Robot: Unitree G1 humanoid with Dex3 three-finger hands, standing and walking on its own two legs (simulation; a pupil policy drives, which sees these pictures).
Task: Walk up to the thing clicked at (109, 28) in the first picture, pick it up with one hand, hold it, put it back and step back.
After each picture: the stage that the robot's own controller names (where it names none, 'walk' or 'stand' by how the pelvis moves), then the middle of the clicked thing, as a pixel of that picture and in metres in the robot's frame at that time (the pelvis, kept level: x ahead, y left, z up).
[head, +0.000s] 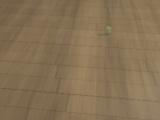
stand; (108, 31) +1.73 -0.36 -0.72
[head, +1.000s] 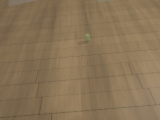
walk; (87, 38) +1.64 +0.05 -0.70
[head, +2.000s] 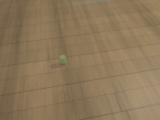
walk; (63, 60) +1.10 +0.25 -0.71
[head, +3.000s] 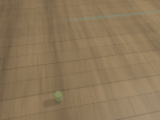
walk; (58, 97) +0.70 +0.20 -0.70
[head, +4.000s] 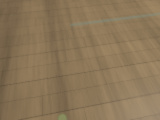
stand; out of the picture +0.48 +0.15 -0.70
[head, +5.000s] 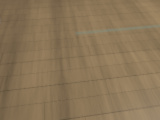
stand; out of the picture +0.46 +0.15 -0.72
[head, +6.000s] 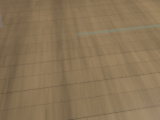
stand; out of the picture +0.46 +0.15 -0.73
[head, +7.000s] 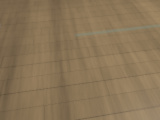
stand; out of the picture +0.45 +0.16 -0.73
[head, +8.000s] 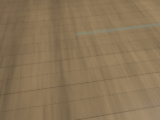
stand; out of the picture +0.44 +0.16 -0.73
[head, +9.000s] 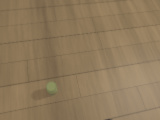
go down; (51, 88) +0.49 +0.15 -0.56
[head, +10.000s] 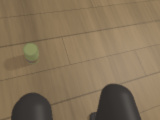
go down; (31, 54) +0.55 +0.18 -0.32
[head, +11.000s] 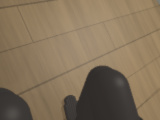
close in; out of the picture +0.54 +0.22 -0.24
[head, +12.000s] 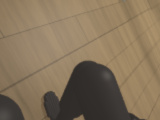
close; out of the picture +0.53 +0.25 -0.24
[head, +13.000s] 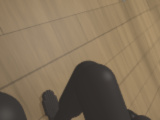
lift; out of the picture +0.48 +0.17 -0.27
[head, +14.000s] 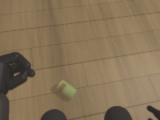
close; (67, 89) +0.46 +0.08 -0.50
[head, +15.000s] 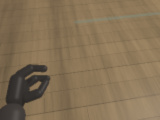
go down; out of the picture +0.39 +0.08 -0.70
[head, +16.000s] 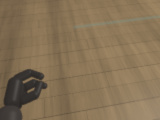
hold; out of the picture +0.38 +0.10 -0.71
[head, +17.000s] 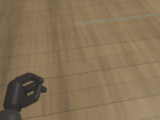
crouch; out of the picture +0.38 +0.10 -0.70
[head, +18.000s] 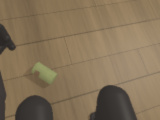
crouch; (44, 73) +0.46 +0.11 -0.38
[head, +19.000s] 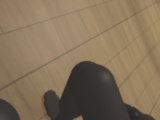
lower; out of the picture +0.45 +0.18 -0.27
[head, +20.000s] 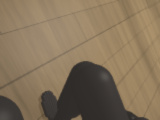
lower; out of the picture +0.45 +0.19 -0.27
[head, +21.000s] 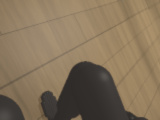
lower; out of the picture +0.45 +0.19 -0.27
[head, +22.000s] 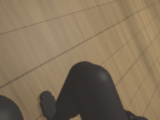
lower; out of the picture +0.45 +0.19 -0.27
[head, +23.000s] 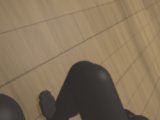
loosen; out of the picture +0.45 +0.19 -0.27
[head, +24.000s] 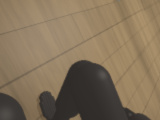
open; out of the picture +0.48 +0.17 -0.27
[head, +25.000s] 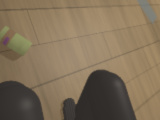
stand; (14, 41) +0.52 +0.13 -0.28
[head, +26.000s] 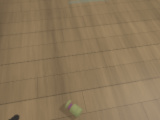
stand; (73, 108) +0.47 +0.03 -0.63
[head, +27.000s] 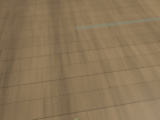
stand; out of the picture +0.47 +0.02 -0.69
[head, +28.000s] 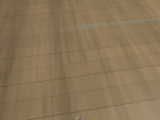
stand; out of the picture +0.48 +0.01 -0.69
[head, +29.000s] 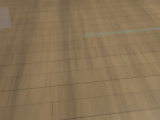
stand; out of the picture +0.50 -0.01 -0.75
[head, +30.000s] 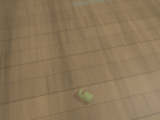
walk; (85, 95) +0.58 -0.03 -0.72
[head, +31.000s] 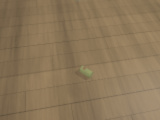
walk; (86, 71) +0.86 -0.05 -0.71
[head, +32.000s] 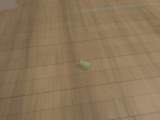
stand; (85, 64) +1.16 +0.05 -0.73
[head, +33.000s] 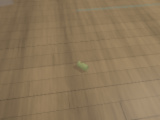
stand; (82, 66) +1.12 -0.01 -0.75
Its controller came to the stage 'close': yes
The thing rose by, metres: 0.01
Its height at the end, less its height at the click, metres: -0.02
